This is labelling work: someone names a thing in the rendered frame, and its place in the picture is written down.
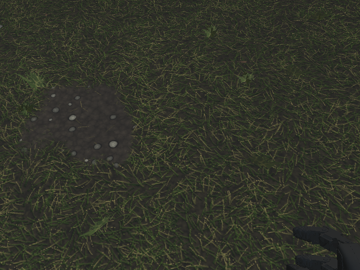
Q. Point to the right robot hand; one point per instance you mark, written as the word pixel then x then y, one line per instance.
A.
pixel 348 252

